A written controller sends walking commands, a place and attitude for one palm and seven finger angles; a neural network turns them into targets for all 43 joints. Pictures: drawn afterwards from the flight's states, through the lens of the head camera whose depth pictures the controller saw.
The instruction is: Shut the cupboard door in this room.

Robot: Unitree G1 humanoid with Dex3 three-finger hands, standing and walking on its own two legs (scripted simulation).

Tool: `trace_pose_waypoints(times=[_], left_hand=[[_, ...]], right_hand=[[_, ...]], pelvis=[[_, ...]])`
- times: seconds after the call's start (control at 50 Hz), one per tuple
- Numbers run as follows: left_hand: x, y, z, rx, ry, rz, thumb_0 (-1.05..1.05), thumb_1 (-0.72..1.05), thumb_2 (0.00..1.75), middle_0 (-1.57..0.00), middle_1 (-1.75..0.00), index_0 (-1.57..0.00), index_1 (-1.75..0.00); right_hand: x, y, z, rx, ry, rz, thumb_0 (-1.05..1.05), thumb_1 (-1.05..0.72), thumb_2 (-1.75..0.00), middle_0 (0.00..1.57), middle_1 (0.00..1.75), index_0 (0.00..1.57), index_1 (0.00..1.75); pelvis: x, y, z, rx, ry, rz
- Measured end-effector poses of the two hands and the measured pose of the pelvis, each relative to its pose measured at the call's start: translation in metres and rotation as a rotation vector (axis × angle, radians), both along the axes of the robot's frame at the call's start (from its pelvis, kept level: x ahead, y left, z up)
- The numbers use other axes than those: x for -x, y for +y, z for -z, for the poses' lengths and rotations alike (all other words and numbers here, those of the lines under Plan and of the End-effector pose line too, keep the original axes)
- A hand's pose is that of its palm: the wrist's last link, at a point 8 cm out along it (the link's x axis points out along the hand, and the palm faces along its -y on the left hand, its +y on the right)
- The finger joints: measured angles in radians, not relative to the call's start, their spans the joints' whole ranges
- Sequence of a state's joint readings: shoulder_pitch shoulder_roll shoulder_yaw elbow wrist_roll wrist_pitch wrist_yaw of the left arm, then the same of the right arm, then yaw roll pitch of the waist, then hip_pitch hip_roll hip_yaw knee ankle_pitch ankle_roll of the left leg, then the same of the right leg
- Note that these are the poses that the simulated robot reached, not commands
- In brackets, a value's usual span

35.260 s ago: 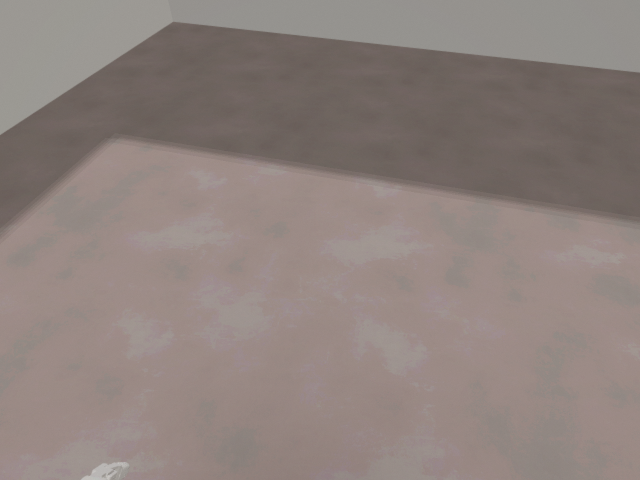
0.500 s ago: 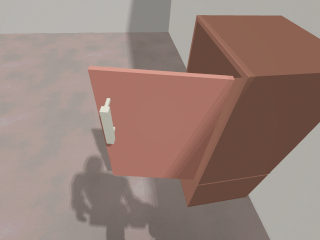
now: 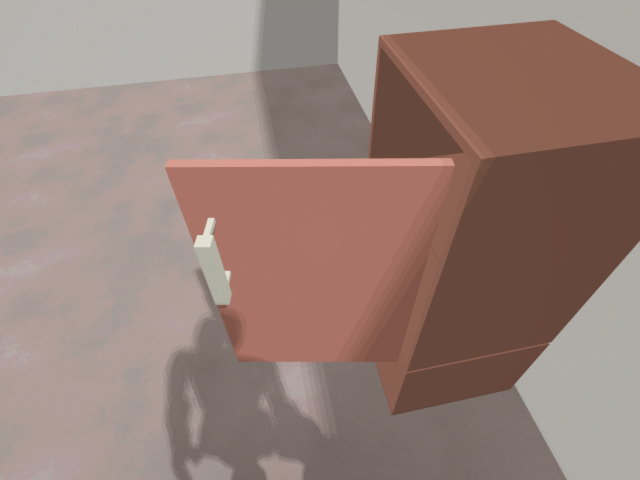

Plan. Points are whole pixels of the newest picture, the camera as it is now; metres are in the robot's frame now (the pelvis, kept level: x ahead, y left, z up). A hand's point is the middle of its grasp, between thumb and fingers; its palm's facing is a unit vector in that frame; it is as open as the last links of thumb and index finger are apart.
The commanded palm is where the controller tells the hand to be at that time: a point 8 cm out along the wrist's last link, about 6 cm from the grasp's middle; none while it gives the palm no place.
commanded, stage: look again from close up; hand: left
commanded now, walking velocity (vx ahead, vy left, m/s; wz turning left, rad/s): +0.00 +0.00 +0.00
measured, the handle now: (217, 262) +0.44 +0.20 -0.01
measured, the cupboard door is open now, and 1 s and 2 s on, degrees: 78 78 78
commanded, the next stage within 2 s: raise the hand and make a fist in 0.38 s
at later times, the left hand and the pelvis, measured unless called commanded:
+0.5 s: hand out of the picture +0.02 +0.16 -0.17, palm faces +0.02 -0.97 -0.23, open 7.3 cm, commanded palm +0.10 +0.21 -0.07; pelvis +0.01 -0.01 +0.00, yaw +0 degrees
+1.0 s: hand out of the picture +0.12 +0.18 -0.07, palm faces +0.19 -0.98 -0.04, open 5.7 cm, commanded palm +0.13 +0.22 -0.05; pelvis -0.03 -0.01 -0.10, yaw +3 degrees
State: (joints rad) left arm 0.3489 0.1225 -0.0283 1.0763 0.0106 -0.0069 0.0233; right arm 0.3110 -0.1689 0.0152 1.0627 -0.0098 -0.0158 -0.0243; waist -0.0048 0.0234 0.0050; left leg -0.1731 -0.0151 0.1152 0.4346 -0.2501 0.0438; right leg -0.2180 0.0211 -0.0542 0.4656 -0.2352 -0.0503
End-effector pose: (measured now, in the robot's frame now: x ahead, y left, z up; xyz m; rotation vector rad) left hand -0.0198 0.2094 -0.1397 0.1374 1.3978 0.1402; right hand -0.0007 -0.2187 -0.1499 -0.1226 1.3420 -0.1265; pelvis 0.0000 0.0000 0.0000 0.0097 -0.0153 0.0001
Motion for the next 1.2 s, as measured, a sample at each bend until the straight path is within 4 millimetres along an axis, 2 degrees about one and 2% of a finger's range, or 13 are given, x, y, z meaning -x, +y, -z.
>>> trace_pose_waypoints(times=[0.26, 0.5, 0.54, 0.66, 0.72, 0.76, 0.8, 0.9, 0.94, 0.98, 1.04, 1.1, 1.2], left_hand=[[-0.038, 0.009, -0.006, -0.052, -0.059, 0.023, 0.01, 0.93, 0.90, -0.20, -0.30, -0.20, -0.30], [-0.036, 0.001, -0.004, -0.051, -0.044, 0.010, 0.01, 0.93, 0.90, -0.20, -0.30, -0.20, -0.30], [-0.060, 0.009, -0.019, -0.052, -0.226, -0.081, 0.01, 0.93, 0.90, -0.20, -0.30, -0.20, -0.30], [-0.177, 0.015, -0.121, -0.086, -0.988, -0.068, 0.02, 0.92, 0.90, -0.23, -0.33, -0.23, -0.34], [-0.208, 0.008, -0.140, -0.006, -1.266, -0.024, 0.01, 0.92, 0.90, -0.27, -0.37, -0.27, -0.38], [-0.207, -0.001, -0.136, 0.076, -1.396, 0.018, 0.01, 0.92, 0.90, -0.29, -0.40, -0.29, -0.41], [-0.193, -0.009, -0.118, 0.137, -1.438, 0.072, 0.00, 0.91, 0.90, -0.32, -0.44, -0.33, -0.44], [-0.135, -0.003, -0.057, 0.151, -1.237, 0.063, 0.00, 0.90, 0.90, -0.41, -0.53, -0.42, -0.53], [-0.118, 0.009, -0.051, 0.086, -1.198, 0.020, 0.01, 0.90, 0.90, -0.45, -0.57, -0.45, -0.57], [-0.112, 0.021, -0.062, 0.010, -1.250, -0.002, 0.02, 0.90, 0.90, -0.49, -0.61, -0.49, -0.61], [-0.124, 0.026, -0.094, -0.044, -1.434, 0.028, 0.02, 0.90, 0.90, -0.54, -0.67, -0.54, -0.67], [-0.151, 0.016, -0.115, 0.016, -1.553, 0.131, 0.02, 0.90, 0.90, -0.59, -0.73, -0.59, -0.73], [-0.184, -0.001, -0.091, 0.199, -1.307, 0.222, 0.01, 0.90, 0.90, -0.68, -0.83, -0.68, -0.83]], right_hand=[[0.011, 0.004, 0.002, -0.023, 0.064, 0.011, 0.00, -0.91, -0.89, 0.20, 0.30, 0.20, 0.29], [-0.007, -0.005, 0.000, -0.013, 0.048, -0.006, 0.00, -0.91, -0.89, 0.20, 0.30, 0.20, 0.29], [-0.019, -0.015, -0.005, 0.045, -0.056, -0.014, 0.01, -0.92, -0.89, 0.20, 0.30, 0.21, 0.30], [-0.090, -0.046, -0.025, 0.111, -0.477, -0.059, 0.01, -0.92, -0.89, 0.20, 0.30, 0.20, 0.29], [-0.129, -0.055, -0.038, 0.133, -0.646, -0.096, 0.01, -0.92, -0.89, 0.20, 0.30, 0.20, 0.29], [-0.151, -0.059, -0.048, 0.145, -0.731, -0.129, 0.01, -0.91, -0.89, 0.20, 0.30, 0.20, 0.29], [-0.169, -0.060, -0.055, 0.156, -0.796, -0.167, 0.01, -0.91, -0.89, 0.20, 0.30, 0.20, 0.29], [-0.207, -0.049, -0.051, 0.167, -0.879, -0.249, 0.01, -0.91, -0.89, 0.20, 0.30, 0.20, 0.29], [-0.216, -0.037, -0.042, 0.150, -0.893, -0.274, 0.01, -0.91, -0.89, 0.19, 0.30, 0.20, 0.29], [-0.221, -0.023, -0.029, 0.122, -0.892, -0.297, 0.01, -0.91, -0.89, 0.19, 0.30, 0.20, 0.29], [-0.217, 0.000, -0.006, 0.064, -0.865, -0.318, 0.01, -0.91, -0.89, 0.20, 0.30, 0.20, 0.29], [-0.201, 0.020, 0.016, 0.005, -0.812, -0.302, 0.01, -0.91, -0.89, 0.20, 0.30, 0.20, 0.30], [-0.158, 0.029, 0.033, -0.038, -0.669, -0.168, 0.01, -0.90, -0.89, 0.20, 0.30, 0.21, 0.30]], pelvis=[[-0.009, -0.007, -0.003, -0.005, -0.005, -0.001], [-0.014, -0.012, -0.003, -0.001, 0.000, -0.006], [-0.010, -0.014, 0.001, -0.001, -0.004, -0.001], [-0.001, -0.009, 0.012, -0.001, 0.033, -0.057], [0.009, -0.012, 0.027, -0.011, 0.104, -0.048], [0.013, -0.016, 0.039, -0.022, 0.147, -0.027], [0.017, -0.019, 0.053, -0.025, 0.178, -0.014], [0.023, -0.019, 0.083, -0.007, 0.224, -0.028], [0.024, -0.017, 0.092, 0.009, 0.238, -0.039], [0.026, -0.016, 0.099, 0.024, 0.253, -0.047], [0.030, -0.012, 0.108, 0.046, 0.268, -0.057], [0.034, -0.007, 0.112, 0.060, 0.277, -0.059], [0.034, -0.001, 0.103, 0.045, 0.280, -0.036]])
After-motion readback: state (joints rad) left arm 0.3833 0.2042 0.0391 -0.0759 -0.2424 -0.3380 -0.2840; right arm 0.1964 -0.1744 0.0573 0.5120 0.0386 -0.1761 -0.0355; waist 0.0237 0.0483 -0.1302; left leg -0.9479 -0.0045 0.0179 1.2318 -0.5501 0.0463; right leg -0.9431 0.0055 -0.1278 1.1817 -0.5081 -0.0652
